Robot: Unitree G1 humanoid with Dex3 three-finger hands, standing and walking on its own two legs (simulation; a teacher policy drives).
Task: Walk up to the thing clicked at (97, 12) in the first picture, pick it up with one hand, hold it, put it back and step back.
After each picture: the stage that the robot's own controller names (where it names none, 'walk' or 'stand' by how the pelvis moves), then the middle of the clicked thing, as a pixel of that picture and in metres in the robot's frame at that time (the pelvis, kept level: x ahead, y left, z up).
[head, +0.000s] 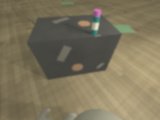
stand; (95, 23) +0.95 +0.00 +0.14
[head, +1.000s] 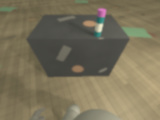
walk; (99, 24) +0.85 +0.01 +0.16
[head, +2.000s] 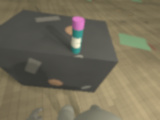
walk; (76, 37) +0.52 +0.15 +0.17
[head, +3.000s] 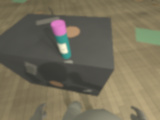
stand; (63, 42) +0.45 +0.22 +0.17
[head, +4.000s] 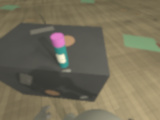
stand; (61, 52) +0.41 +0.22 +0.14
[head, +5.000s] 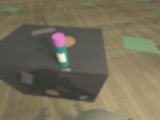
stand; (61, 52) +0.43 +0.22 +0.13
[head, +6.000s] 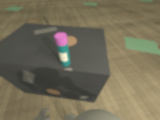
stand; (63, 51) +0.43 +0.21 +0.14
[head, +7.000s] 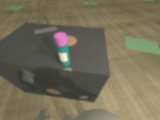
stand; (63, 51) +0.43 +0.21 +0.14
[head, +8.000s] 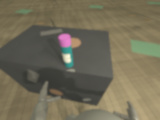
rise first; (67, 52) +0.43 +0.20 +0.14
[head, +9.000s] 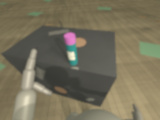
go down; (71, 50) +0.45 +0.19 +0.14
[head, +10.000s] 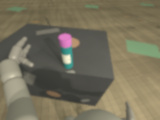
go down; (67, 53) +0.42 +0.18 +0.15
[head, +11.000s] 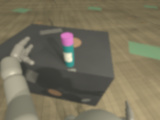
approach; (68, 52) +0.44 +0.18 +0.15
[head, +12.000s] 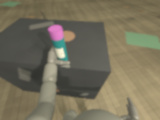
close; (60, 47) +0.44 +0.21 +0.17
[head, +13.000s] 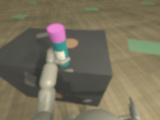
lift; (60, 49) +0.35 +0.18 +0.25
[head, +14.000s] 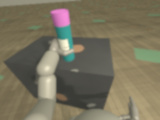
lift; (65, 39) +0.33 +0.16 +0.35
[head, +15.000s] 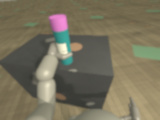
hold; (63, 43) +0.34 +0.17 +0.32
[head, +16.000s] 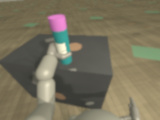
hold; (62, 43) +0.34 +0.17 +0.32
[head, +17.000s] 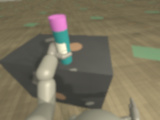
crouch; (62, 43) +0.34 +0.17 +0.32
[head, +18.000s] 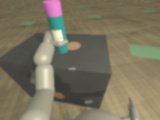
crouch; (58, 30) +0.38 +0.19 +0.36
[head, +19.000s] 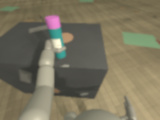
lower; (57, 39) +0.47 +0.21 +0.22
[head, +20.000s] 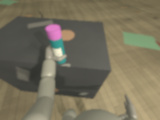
lower; (57, 47) +0.43 +0.21 +0.17
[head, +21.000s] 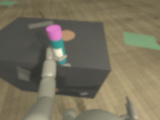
lower; (58, 47) +0.43 +0.21 +0.17
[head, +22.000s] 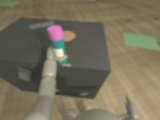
lower; (59, 47) +0.43 +0.21 +0.17
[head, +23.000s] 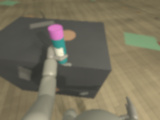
lower; (59, 47) +0.43 +0.21 +0.17
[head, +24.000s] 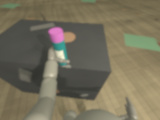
withdraw; (60, 49) +0.42 +0.20 +0.17
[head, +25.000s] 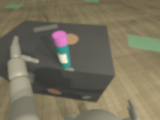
sink last; (63, 52) +0.40 +0.19 +0.16
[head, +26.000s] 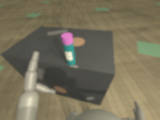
stand; (69, 51) +0.45 +0.21 +0.15
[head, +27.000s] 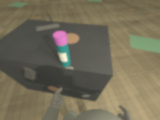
stand; (63, 51) +0.41 +0.21 +0.15
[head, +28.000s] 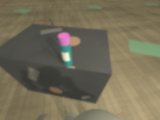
stand; (66, 51) +0.44 +0.20 +0.14
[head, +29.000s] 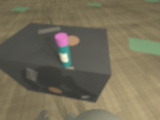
stand; (64, 52) +0.43 +0.21 +0.14
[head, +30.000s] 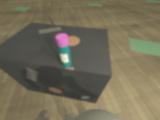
stand; (64, 52) +0.43 +0.20 +0.14
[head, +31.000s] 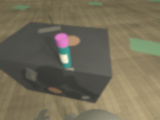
stand; (64, 53) +0.42 +0.20 +0.14
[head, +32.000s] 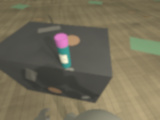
stand; (64, 53) +0.41 +0.20 +0.14
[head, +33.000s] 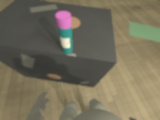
walk; (66, 36) +0.47 +0.19 +0.16
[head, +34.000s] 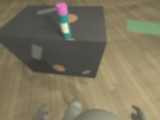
walk; (64, 23) +0.66 +0.26 +0.16
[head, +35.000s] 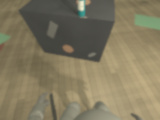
walk; (81, 1) +0.97 +0.18 +0.17
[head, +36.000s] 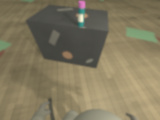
stand; (81, 15) +1.03 +0.19 +0.15
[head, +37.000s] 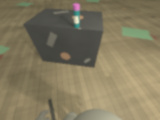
stand; (76, 16) +1.06 +0.22 +0.13
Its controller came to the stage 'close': yes
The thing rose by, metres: 0.22
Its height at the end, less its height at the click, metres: +0.00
